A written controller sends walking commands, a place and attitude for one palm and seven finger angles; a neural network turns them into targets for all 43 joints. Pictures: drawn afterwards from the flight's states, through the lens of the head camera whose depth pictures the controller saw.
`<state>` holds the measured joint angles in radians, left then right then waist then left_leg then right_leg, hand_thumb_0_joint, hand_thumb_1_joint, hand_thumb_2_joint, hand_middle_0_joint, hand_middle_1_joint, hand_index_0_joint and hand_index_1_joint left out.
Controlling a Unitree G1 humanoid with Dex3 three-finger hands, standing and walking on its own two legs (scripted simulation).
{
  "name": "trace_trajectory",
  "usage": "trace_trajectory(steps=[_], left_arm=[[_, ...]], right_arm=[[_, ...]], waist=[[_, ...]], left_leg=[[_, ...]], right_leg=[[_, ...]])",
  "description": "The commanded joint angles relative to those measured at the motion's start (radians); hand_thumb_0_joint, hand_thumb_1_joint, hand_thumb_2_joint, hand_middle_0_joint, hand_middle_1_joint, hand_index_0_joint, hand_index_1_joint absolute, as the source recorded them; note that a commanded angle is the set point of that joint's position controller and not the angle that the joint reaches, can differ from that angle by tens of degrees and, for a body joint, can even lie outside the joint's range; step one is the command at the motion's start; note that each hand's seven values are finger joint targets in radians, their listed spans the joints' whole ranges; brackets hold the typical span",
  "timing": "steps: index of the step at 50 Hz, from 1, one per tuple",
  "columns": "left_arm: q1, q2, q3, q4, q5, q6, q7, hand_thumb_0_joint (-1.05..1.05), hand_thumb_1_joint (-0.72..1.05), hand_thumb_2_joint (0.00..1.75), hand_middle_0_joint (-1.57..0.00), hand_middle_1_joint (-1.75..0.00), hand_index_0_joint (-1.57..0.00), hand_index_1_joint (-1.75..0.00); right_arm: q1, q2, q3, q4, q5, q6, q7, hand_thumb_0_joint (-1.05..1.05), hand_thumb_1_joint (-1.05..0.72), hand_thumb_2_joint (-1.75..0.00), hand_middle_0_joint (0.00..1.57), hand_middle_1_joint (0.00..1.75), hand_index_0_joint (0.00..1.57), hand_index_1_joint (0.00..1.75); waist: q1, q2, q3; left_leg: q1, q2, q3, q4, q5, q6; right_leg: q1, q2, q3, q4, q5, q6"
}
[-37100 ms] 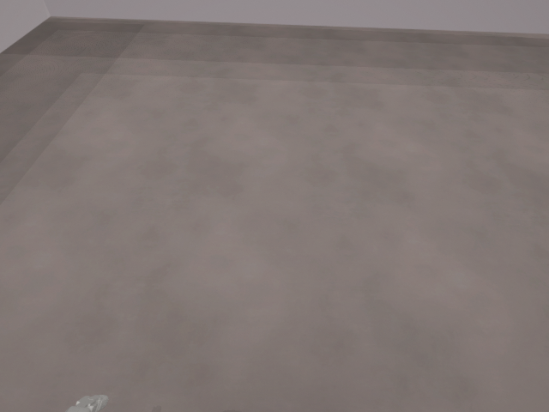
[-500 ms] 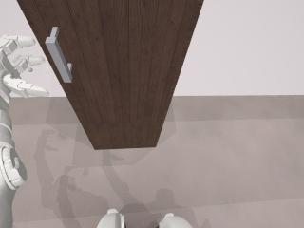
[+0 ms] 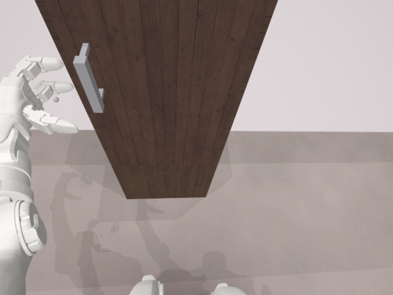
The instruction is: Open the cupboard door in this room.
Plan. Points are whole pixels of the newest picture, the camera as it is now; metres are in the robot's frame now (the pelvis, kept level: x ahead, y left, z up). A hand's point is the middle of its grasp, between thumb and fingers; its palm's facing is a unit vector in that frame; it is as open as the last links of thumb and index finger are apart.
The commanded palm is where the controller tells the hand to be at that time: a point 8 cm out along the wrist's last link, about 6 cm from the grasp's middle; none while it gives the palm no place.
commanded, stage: move the hooked fingers beside the handle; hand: left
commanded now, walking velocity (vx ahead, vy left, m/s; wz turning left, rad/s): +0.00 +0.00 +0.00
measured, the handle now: (92, 80) +0.51 +0.20 +0.11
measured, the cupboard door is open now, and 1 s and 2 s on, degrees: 0 0 0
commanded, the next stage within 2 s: slide the fingers in behind the handle in 0.24 s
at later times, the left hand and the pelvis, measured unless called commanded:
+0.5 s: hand (61, 98) +0.47 +0.25 +0.10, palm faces +0.00 -1.00 +0.00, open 14.0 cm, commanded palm +0.45 +0.29 +0.10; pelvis -0.01 -0.01 +0.00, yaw +0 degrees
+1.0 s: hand (68, 100) +0.47 +0.23 +0.10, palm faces +0.06 -1.00 +0.01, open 14.4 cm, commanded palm +0.45 +0.25 +0.10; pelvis +0.00 -0.01 +0.00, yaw +1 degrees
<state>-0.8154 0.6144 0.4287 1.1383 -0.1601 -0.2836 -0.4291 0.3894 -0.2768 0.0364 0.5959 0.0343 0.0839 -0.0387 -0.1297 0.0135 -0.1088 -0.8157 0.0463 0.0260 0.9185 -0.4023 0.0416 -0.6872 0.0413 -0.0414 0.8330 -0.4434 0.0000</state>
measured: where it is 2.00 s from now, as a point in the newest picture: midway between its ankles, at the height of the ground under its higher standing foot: outside the picture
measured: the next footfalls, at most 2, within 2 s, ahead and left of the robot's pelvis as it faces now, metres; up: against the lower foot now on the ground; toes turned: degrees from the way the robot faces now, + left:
none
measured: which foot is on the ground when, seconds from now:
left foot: down 0.00-1.00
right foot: down 0.00-1.00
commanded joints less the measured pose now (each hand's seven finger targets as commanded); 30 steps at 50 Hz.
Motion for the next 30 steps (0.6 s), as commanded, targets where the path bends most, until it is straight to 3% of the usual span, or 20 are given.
trace_trajectory(steps=[1,2,5,6,10,15,16,18,20,22,23,25,27,28,29,30], left_arm=[[-0.459,0.299,0.044,-0.240,-0.008,-0.094,0.022,0.00,-0.50,0.30,-0.30,-1.20,-0.30,-1.20],[-0.435,0.290,0.044,-0.241,-0.012,-0.101,0.023,0.00,-0.50,0.30,-0.30,-1.20,-0.30,-1.20],[-0.450,0.285,0.043,-0.228,-0.021,-0.112,0.021,0.00,-0.50,0.30,-0.30,-1.20,-0.30,-1.20],[-0.426,0.310,0.065,-0.212,-0.013,-0.110,0.018,0.00,-0.50,0.30,-0.30,-1.20,-0.30,-1.20],[-0.475,0.270,0.006,-0.165,-0.010,-0.088,0.011,0.00,-0.50,0.30,-0.30,-1.20,-0.30,-1.20],[-0.525,0.302,0.019,-0.154,-0.015,-0.095,0.004,0.00,-0.50,0.30,-0.30,-1.20,-0.30,-1.20],[-0.516,0.364,0.065,-0.151,-0.007,-0.099,0.003,0.00,-0.50,0.30,-0.30,-1.20,-0.30,-1.20],[-0.499,0.329,0.034,-0.164,-0.005,-0.102,-0.008,0.00,-0.50,0.30,-0.30,-1.20,-0.30,-1.20],[-0.494,0.293,0.016,-0.176,-0.017,-0.102,-0.011,0.00,-0.50,0.30,-0.30,-1.20,-0.30,-1.20],[-0.471,0.296,0.020,-0.172,-0.018,-0.091,-0.009,0.00,-0.50,0.30,-0.30,-1.20,-0.30,-1.20],[-0.482,0.267,-0.003,-0.170,-0.018,-0.083,-0.007,0.00,-0.50,0.30,-0.30,-1.20,-0.30,-1.20],[-0.482,0.297,0.032,-0.176,-0.024,-0.079,0.006,0.00,-0.50,0.30,-0.30,-1.20,-0.30,-1.20],[-0.451,0.300,0.038,-0.196,-0.014,-0.077,0.019,0.00,-0.50,0.30,-0.30,-1.20,-0.30,-1.20],[-0.469,0.278,0.020,-0.207,-0.010,-0.077,0.026,0.00,-0.50,0.30,-0.30,-1.20,-0.30,-1.20],[-0.467,0.289,0.031,-0.203,-0.005,-0.079,0.037,0.00,-0.50,0.30,-0.30,-1.20,-0.30,-1.20],[-0.487,0.256,0.007,-0.217,-0.009,-0.085,0.043,0.00,-0.50,0.30,-0.30,-1.20,-0.30,-1.20]], right_arm=[[0.134,-0.197,-0.074,-0.059,-0.006,-0.021,-0.016,0.00,-0.90,-0.90,0.20,0.30,0.20,0.30],[0.131,-0.194,-0.074,-0.063,-0.007,-0.024,-0.013,0.00,-0.90,-0.90,0.20,0.30,0.20,0.30],[0.126,-0.194,-0.071,-0.057,-0.007,-0.026,-0.014,0.00,-0.90,-0.90,0.20,0.30,0.20,0.30],[0.126,-0.197,-0.073,-0.060,-0.004,-0.024,-0.016,0.00,-0.90,-0.90,0.20,0.30,0.20,0.30],[0.118,-0.196,-0.065,-0.056,0.000,-0.026,-0.023,0.00,-0.90,-0.90,0.20,0.30,0.20,0.30],[0.129,-0.201,-0.062,-0.044,-0.002,-0.037,-0.030,0.00,-0.90,-0.90,0.20,0.30,0.20,0.30],[0.136,-0.208,-0.063,-0.041,-0.001,-0.036,-0.032,0.00,-0.90,-0.90,0.20,0.30,0.20,0.30],[0.134,-0.200,-0.063,-0.045,-0.003,-0.038,-0.029,0.00,-0.90,-0.90,0.20,0.30,0.20,0.30],[0.141,-0.197,-0.065,-0.042,-0.005,-0.037,-0.026,0.00,-0.90,-0.90,0.20,0.30,0.20,0.30],[0.140,-0.199,-0.069,-0.043,-0.003,-0.033,-0.025,0.00,-0.90,-0.90,0.20,0.30,0.20,0.30],[0.140,-0.198,-0.068,-0.041,-0.002,-0.033,-0.024,0.00,-0.90,-0.90,0.20,0.30,0.20,0.30],[0.153,-0.202,-0.070,-0.039,-0.005,-0.034,-0.024,0.00,-0.90,-0.90,0.20,0.30,0.20,0.30],[0.150,-0.198,-0.072,-0.046,-0.005,-0.031,-0.021,0.00,-0.90,-0.90,0.20,0.30,0.20,0.30],[0.148,-0.193,-0.070,-0.047,-0.006,-0.032,-0.017,0.00,-0.90,-0.90,0.20,0.30,0.20,0.30],[0.153,-0.194,-0.073,-0.043,-0.006,-0.030,-0.016,0.00,-0.90,-0.90,0.20,0.30,0.20,0.30],[0.156,-0.192,-0.072,-0.039,-0.008,-0.031,-0.015,0.00,-0.90,-0.90,0.20,0.30,0.20,0.30]], waist=[[-0.008,0.156,-0.393],[-0.002,0.160,-0.418],[-0.010,0.138,-0.404],[0.000,0.121,-0.418],[-0.031,0.122,-0.325],[-0.042,0.126,-0.360],[-0.027,0.122,-0.396],[-0.023,0.172,-0.422],[-0.026,0.165,-0.416],[-0.021,0.160,-0.415],[-0.031,0.160,-0.397],[-0.021,0.123,-0.401],[-0.009,0.142,-0.427],[-0.015,0.165,-0.419],[-0.016,0.146,-0.401],[-0.026,0.142,-0.402]], left_leg=[[0.492,-0.006,-0.094,-0.079,0.443,-0.011],[0.504,-0.008,-0.093,-0.077,0.445,-0.012],[0.486,-0.009,-0.090,-0.073,0.436,-0.009],[0.481,-0.008,-0.089,-0.073,0.434,-0.010],[0.419,-0.013,-0.086,-0.082,0.329,-0.003],[0.404,-0.015,-0.084,-0.068,0.314,0.001],[0.406,-0.012,-0.085,-0.065,0.324,-0.001],[0.426,-0.016,-0.080,-0.059,0.352,-0.004],[0.440,-0.016,-0.084,-0.056,0.376,-0.003],[0.441,-0.012,-0.084,-0.063,0.360,-0.005],[0.439,-0.011,-0.084,-0.066,0.352,-0.003],[0.421,-0.013,-0.087,-0.066,0.357,0.000],[0.429,-0.014,-0.079,-0.067,0.379,-0.002],[0.433,-0.015,-0.077,-0.067,0.374,-0.002],[0.430,-0.012,-0.080,-0.069,0.371,-0.003],[0.444,-0.013,-0.084,-0.067,0.394,-0.002]], right_leg=[[-0.049,0.029,0.001,-0.071,0.333,-0.023],[-0.037,0.029,0.002,-0.071,0.333,-0.023],[-0.021,0.030,0.003,-0.071,0.341,-0.024],[-0.016,0.030,0.005,-0.069,0.347,-0.022],[-0.049,0.025,0.007,-0.087,0.278,-0.022],[-0.045,0.024,0.018,-0.083,0.273,-0.019],[-0.033,0.023,0.019,-0.075,0.282,-0.018],[-0.033,0.023,0.019,-0.071,0.302,-0.019],[-0.034,0.027,0.014,-0.070,0.314,-0.022],[-0.044,0.027,0.010,-0.074,0.300,-0.020],[-0.059,0.028,0.008,-0.077,0.293,-0.018],[-0.027,0.029,0.008,-0.076,0.301,-0.021],[-0.016,0.028,0.009,-0.072,0.323,-0.019],[-0.026,0.028,0.010,-0.074,0.320,-0.018],[-0.030,0.029,0.007,-0.076,0.313,-0.018],[-0.031,0.031,0.005,-0.074,0.327,-0.020]])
